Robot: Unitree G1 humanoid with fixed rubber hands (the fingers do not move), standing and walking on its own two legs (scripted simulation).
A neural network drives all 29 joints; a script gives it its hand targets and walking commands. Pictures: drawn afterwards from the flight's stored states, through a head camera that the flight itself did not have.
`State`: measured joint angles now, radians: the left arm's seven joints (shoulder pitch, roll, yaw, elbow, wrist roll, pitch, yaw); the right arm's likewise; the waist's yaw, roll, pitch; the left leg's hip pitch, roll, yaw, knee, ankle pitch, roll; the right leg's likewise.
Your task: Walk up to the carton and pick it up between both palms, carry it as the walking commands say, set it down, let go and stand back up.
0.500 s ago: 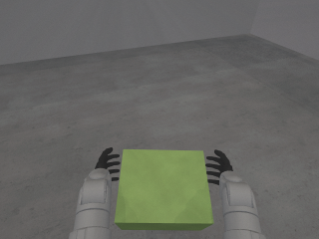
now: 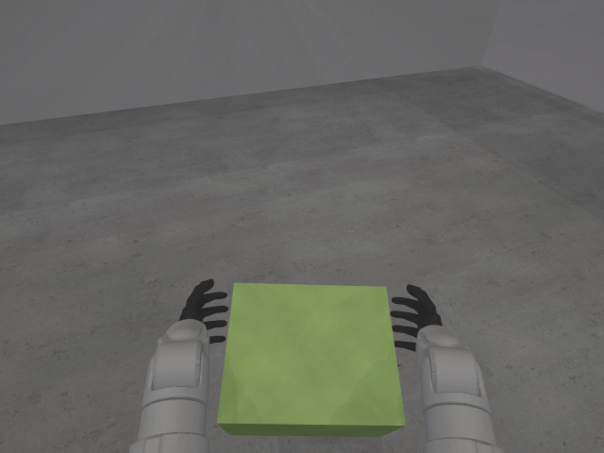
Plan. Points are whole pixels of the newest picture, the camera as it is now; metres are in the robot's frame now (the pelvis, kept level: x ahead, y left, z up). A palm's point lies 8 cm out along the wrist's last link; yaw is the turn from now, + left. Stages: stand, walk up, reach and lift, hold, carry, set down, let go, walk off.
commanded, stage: reach and lift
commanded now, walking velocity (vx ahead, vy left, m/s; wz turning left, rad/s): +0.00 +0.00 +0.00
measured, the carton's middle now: (308, 361) +0.30 +0.00 -0.05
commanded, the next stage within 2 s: hold in 0.18 s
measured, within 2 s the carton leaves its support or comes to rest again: neither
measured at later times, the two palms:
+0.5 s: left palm (190, 337) +0.28 +0.16 +0.05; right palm (428, 343) +0.28 -0.16 +0.04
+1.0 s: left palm (190, 335) +0.28 +0.16 +0.05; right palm (428, 342) +0.28 -0.16 +0.04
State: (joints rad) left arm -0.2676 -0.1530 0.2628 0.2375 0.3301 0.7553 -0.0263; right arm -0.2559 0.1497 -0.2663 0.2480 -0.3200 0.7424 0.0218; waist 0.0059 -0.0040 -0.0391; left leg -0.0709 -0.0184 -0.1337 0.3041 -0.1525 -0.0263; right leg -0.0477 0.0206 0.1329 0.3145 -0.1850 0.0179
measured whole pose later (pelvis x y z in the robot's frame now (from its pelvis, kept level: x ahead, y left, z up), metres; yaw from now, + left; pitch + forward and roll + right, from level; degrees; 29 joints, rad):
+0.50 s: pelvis +0.00 +0.00 +0.00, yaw +0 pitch -5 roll +0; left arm -0.23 -0.14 0.23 0.20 0.31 0.76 -0.02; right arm -0.22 0.14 -0.24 0.21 -0.30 0.75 0.02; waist 0.00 -0.01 -0.02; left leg -0.07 -0.02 -0.13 0.31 -0.15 -0.02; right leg -0.04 0.02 0.13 0.31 -0.18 0.02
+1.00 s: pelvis +0.00 +0.00 +0.00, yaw +0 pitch -5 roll +0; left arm -0.24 -0.15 0.23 0.20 0.31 0.76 -0.02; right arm -0.22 0.14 -0.24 0.20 -0.30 0.75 0.03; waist 0.00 -0.01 -0.01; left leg -0.06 -0.02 -0.13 0.30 -0.15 -0.02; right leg -0.03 0.02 0.13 0.31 -0.18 0.02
